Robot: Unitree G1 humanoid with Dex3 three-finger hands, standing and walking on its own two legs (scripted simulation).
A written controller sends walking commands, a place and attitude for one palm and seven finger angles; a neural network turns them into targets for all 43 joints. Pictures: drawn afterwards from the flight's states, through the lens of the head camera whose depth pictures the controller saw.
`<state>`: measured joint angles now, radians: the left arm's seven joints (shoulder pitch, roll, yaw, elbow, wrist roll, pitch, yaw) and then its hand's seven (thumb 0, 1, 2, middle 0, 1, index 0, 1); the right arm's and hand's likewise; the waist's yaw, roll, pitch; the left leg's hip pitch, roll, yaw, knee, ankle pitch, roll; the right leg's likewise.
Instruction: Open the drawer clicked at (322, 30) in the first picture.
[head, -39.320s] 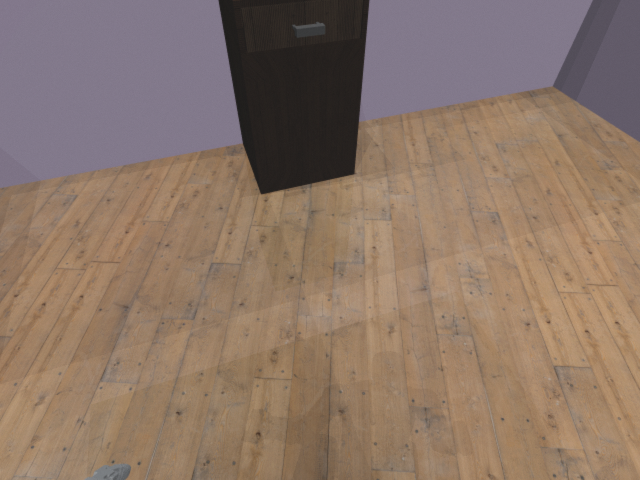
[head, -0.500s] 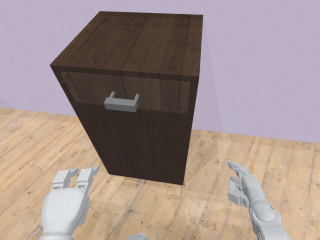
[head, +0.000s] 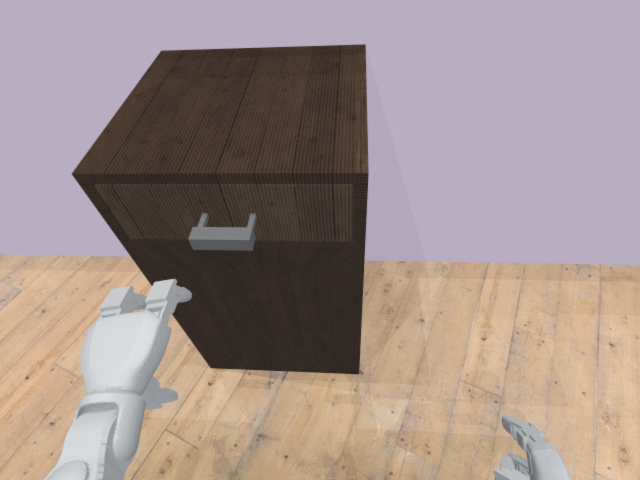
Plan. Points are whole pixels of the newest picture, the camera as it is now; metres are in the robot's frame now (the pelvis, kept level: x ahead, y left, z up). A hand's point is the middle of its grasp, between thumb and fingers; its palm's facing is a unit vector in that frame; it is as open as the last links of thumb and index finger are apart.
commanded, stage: raise the hand with hooked fingers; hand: left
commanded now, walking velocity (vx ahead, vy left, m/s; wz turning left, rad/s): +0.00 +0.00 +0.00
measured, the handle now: (225, 228) +0.50 +0.22 -0.02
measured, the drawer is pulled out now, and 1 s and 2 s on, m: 0.00 0.00 0.00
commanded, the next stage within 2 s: move the hooked fingers above the handle in 0.82 s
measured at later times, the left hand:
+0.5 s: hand (132, 290) +0.30 +0.26 +0.10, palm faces +0.03 -0.09 -1.00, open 13.9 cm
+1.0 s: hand (136, 294) +0.29 +0.25 +0.10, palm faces +0.04 -0.09 -1.00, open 13.9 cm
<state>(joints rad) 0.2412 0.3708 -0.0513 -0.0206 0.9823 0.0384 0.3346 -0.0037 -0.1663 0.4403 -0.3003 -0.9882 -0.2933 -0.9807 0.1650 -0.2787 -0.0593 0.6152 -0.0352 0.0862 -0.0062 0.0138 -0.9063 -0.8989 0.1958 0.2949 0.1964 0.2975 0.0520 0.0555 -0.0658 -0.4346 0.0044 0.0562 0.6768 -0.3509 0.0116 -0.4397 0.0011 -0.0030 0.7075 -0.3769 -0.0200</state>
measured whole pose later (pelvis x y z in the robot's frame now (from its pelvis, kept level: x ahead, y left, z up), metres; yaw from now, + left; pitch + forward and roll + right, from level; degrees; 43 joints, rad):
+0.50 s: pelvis +0.00 +0.01 +0.02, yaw +1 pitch +2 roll +0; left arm -0.10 0.47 -0.06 0.10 0.92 0.02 0.06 0.00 -0.49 0.30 -0.32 -1.20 -0.32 -1.19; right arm 0.12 -0.22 0.02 0.61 0.00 0.11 -0.02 0.01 -0.90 -0.90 0.20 0.30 0.20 0.30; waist 0.08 0.07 -0.02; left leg -0.28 -0.01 0.03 0.50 -0.26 0.02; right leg -0.27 -0.01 -0.02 0.51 -0.29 -0.01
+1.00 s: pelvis -0.01 +0.01 +0.02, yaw +1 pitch +3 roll +0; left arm -0.08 0.47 -0.06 0.11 0.92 0.00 0.10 0.00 -0.49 0.30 -0.32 -1.21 -0.32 -1.20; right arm 0.15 -0.24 -0.01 0.62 0.02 0.11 -0.01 0.01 -0.91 -0.90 0.20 0.30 0.20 0.30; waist 0.07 0.08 -0.03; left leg -0.29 -0.01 0.04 0.49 -0.25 0.02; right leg -0.29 -0.01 -0.01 0.51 -0.28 -0.01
